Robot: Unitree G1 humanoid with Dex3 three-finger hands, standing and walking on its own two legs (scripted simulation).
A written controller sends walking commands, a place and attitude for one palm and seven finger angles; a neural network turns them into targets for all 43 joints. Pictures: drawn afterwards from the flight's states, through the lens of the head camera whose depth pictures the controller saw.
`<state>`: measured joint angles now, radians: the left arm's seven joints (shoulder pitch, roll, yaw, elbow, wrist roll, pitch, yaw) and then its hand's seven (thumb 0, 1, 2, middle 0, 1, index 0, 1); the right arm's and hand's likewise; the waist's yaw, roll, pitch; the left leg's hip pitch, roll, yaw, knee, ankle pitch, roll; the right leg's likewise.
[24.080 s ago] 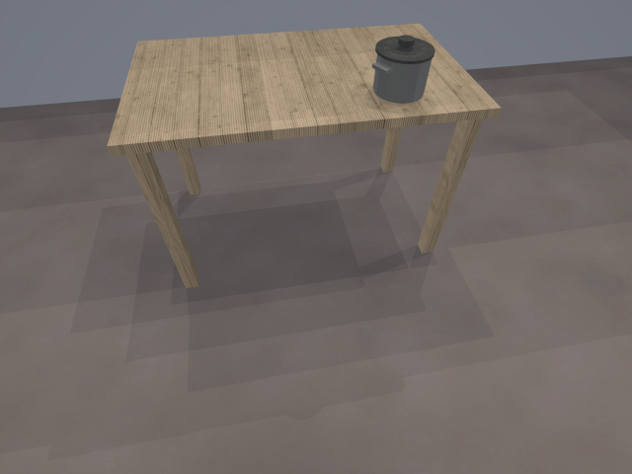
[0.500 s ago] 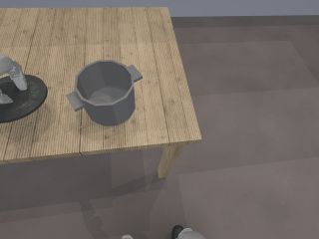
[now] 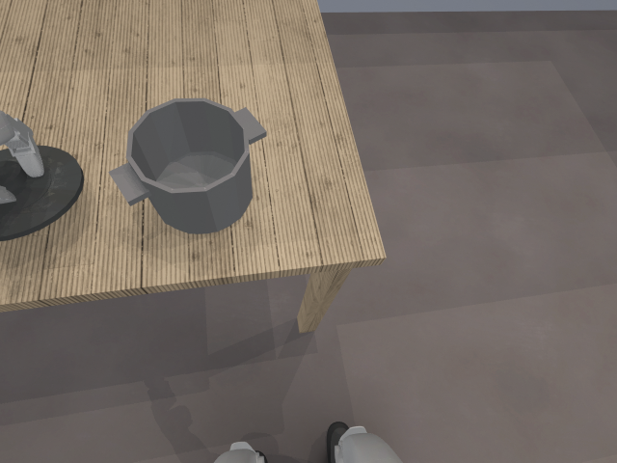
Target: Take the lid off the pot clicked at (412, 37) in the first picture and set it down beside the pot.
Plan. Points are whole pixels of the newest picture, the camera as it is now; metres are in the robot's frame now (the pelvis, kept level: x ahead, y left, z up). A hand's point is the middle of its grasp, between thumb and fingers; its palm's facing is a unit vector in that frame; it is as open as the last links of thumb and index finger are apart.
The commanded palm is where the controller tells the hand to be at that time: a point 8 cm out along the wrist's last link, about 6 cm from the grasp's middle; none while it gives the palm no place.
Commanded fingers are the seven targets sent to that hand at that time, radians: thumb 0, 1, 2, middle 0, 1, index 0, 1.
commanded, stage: lower the lid onto the table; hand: left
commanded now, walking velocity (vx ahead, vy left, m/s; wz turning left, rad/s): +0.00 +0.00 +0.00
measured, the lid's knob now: (4, 176) +0.48 +0.35 +0.01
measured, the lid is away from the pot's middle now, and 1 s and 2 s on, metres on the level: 0.23 0.23 0.23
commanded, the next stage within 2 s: open the fingers wide in 0.50 s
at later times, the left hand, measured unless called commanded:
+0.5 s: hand (6, 187) +0.47 +0.35 +0.01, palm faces -0.55 -0.11 -0.83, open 7.1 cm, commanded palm +0.53 +0.35 +0.06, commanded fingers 0.00 0.72 0.90 -0.88 -1.05 -0.89 -1.05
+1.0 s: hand (14, 210) +0.44 +0.34 +0.00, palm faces -0.53 -0.11 -0.84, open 7.1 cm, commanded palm +0.49 +0.34 +0.06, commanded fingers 0.00 0.48 0.47 -0.54 -1.06 -0.55 -1.06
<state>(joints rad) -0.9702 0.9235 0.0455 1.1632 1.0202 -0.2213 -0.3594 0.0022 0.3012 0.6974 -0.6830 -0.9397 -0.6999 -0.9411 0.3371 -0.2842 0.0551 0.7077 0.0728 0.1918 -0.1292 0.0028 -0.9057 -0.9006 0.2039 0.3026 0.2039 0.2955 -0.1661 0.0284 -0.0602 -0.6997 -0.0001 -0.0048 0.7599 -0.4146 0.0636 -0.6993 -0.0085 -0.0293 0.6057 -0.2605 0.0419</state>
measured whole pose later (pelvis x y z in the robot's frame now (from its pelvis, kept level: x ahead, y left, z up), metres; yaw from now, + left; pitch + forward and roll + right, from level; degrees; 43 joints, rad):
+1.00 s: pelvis -0.01 +0.00 -0.01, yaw +0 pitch +22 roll -4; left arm -0.89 0.86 0.07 1.15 1.03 -0.23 -0.27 -0.01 0.40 0.56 -0.61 -1.00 -0.61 -1.00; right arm 0.31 -0.27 0.05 0.67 0.05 0.23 -0.10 0.00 -0.91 -0.90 0.20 0.30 0.20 0.30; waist -0.16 0.03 -0.08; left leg -0.78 0.00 -0.01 0.84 -0.44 0.06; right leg -0.77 -0.01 -0.04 0.68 -0.28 0.04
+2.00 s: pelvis -0.01 +0.01 -0.01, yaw -1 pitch +22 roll -5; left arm -0.93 0.89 0.08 1.12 1.03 -0.22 -0.30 0.00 0.21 0.20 -0.27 -1.05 -0.27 -1.04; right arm 0.34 -0.27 0.04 0.67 0.06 0.25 -0.09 0.00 -0.91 -0.90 0.20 0.30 0.20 0.30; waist -0.16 0.04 -0.08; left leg -0.79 0.00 0.00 0.85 -0.44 0.08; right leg -0.78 -0.01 -0.02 0.68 -0.28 0.03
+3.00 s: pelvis +0.00 +0.00 +0.01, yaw +1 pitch +15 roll -3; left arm -1.01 0.90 0.00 1.09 0.97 -0.14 -0.41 0.00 0.21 0.21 -0.27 -1.05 -0.27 -1.04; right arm 0.32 -0.29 0.04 0.69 0.10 0.21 -0.09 0.00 -0.91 -0.90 0.20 0.30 0.20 0.30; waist -0.12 0.04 -0.06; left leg -0.53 -0.02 0.00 0.63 -0.36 0.06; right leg -0.54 -0.02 -0.02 0.50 -0.22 0.04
